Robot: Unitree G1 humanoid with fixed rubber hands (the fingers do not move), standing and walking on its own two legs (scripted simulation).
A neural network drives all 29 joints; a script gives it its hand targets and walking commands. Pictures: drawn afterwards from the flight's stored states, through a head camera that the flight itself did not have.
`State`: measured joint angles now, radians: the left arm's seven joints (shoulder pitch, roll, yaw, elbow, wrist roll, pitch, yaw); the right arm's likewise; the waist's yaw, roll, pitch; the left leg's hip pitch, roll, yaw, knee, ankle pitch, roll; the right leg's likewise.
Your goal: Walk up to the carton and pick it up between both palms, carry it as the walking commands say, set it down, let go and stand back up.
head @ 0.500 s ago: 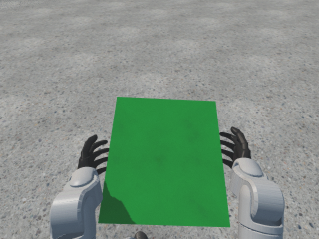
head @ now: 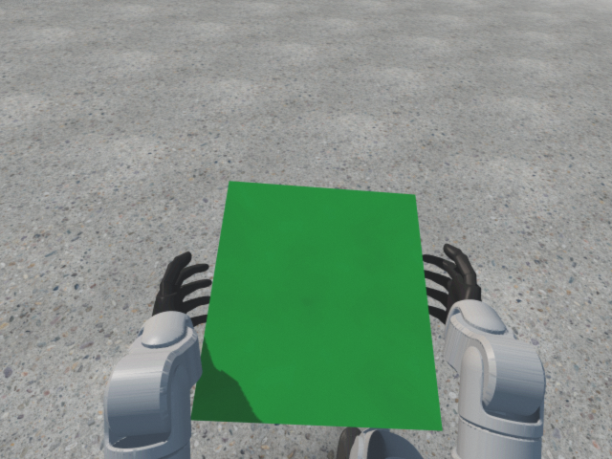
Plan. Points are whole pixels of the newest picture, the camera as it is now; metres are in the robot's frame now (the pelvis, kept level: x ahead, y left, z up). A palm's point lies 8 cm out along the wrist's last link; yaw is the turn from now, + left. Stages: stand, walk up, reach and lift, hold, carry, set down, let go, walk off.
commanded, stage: carry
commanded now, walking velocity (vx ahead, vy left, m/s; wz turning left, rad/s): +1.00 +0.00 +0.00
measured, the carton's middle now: (314, 308) +0.30 +0.00 +0.04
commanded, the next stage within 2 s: none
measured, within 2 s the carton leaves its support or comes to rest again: neither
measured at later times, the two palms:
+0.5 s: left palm (217, 104) +0.68 +0.17 +0.14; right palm (386, 111) +0.68 -0.15 +0.14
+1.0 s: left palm (240, 47) +1.11 +0.18 +0.10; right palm (354, 57) +1.11 -0.15 +0.09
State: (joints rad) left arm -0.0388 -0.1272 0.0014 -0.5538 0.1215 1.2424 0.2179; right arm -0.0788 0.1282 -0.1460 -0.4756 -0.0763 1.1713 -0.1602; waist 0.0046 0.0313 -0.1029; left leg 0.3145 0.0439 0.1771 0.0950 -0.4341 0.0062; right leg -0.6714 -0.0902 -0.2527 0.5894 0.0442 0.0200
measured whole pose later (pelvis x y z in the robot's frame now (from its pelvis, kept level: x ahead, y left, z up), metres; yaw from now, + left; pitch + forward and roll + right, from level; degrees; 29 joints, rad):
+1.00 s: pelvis +0.86 +0.02 -0.01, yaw -2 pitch +3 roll -4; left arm -0.04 -0.13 0.02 -0.55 0.10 1.22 0.21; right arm -0.07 0.13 -0.13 -0.51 -0.08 1.19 -0.18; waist 0.03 0.09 -0.07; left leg 0.25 0.13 0.17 0.33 -0.45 -0.04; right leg -0.53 -0.03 -0.29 0.48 0.00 -0.06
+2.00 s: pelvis +1.36 +0.16 +0.01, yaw +1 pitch +2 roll +3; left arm -0.06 -0.13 0.05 -0.53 0.09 1.23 0.21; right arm -0.14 0.13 -0.13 -0.47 -0.10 1.22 -0.18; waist 0.00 -0.05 0.04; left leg -0.48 0.03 -0.04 0.87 -0.42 -0.04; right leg -0.43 -0.20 -0.14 0.59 -0.18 0.03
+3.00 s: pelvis +1.23 +0.57 +0.00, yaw -4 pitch +1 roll +0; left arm -0.07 -0.13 0.04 -0.59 0.09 1.24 0.23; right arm -0.13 0.13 -0.13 -0.49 -0.08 1.17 -0.16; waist 0.07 0.01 0.03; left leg -0.42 -0.01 0.16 0.60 -0.20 0.09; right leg -0.51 -0.06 -0.16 0.98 -0.47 0.04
